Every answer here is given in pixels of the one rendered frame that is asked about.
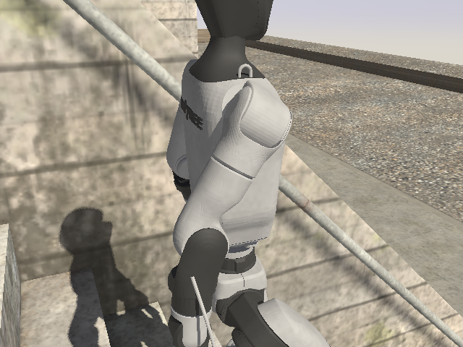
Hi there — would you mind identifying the robot right forearm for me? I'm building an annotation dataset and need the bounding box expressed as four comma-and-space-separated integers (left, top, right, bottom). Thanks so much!
168, 228, 228, 347

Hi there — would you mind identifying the robot left forearm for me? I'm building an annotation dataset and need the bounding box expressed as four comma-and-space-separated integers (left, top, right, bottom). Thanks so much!
172, 171, 191, 202

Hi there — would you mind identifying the robot right upper arm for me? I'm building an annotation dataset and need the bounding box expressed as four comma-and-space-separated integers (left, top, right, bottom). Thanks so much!
173, 80, 292, 256

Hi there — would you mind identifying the humanoid robot torso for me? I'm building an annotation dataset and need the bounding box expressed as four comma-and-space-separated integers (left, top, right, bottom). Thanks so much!
181, 64, 285, 327

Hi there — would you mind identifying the robot left upper arm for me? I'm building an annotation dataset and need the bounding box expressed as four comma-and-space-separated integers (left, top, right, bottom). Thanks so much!
166, 59, 198, 179

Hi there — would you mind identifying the humanoid robot head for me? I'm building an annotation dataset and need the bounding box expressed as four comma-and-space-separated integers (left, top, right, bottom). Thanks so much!
189, 0, 273, 82

